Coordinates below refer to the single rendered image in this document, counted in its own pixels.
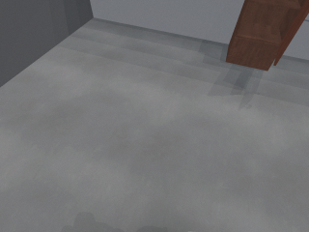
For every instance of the cupboard door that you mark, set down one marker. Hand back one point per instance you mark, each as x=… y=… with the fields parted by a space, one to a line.
x=304 y=11

